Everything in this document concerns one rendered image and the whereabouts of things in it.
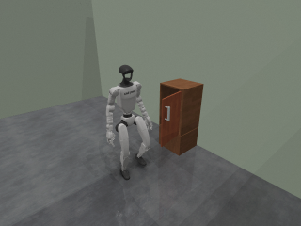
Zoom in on robot right upper arm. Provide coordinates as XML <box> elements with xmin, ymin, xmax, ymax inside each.
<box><xmin>107</xmin><ymin>86</ymin><xmax>119</xmax><ymax>112</ymax></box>

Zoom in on robot right forearm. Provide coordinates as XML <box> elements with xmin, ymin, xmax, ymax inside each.
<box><xmin>105</xmin><ymin>106</ymin><xmax>114</xmax><ymax>131</ymax></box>

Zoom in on handle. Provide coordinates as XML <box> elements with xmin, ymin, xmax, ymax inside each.
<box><xmin>165</xmin><ymin>106</ymin><xmax>170</xmax><ymax>121</ymax></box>

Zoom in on left robot hand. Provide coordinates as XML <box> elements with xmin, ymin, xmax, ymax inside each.
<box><xmin>144</xmin><ymin>116</ymin><xmax>153</xmax><ymax>130</ymax></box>

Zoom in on right robot hand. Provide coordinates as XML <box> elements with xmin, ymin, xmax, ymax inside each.
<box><xmin>106</xmin><ymin>131</ymin><xmax>115</xmax><ymax>147</ymax></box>

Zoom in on cupboard door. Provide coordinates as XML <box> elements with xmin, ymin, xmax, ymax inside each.
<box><xmin>161</xmin><ymin>91</ymin><xmax>182</xmax><ymax>147</ymax></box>

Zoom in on robot left upper arm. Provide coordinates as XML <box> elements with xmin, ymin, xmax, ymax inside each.
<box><xmin>133</xmin><ymin>81</ymin><xmax>142</xmax><ymax>103</ymax></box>

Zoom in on left robot thigh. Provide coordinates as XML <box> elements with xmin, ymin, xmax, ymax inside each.
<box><xmin>134</xmin><ymin>116</ymin><xmax>151</xmax><ymax>150</ymax></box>

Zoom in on robot left forearm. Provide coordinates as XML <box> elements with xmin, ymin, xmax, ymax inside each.
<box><xmin>137</xmin><ymin>101</ymin><xmax>149</xmax><ymax>118</ymax></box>

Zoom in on humanoid robot torso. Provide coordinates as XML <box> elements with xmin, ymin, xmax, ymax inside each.
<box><xmin>116</xmin><ymin>81</ymin><xmax>137</xmax><ymax>127</ymax></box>

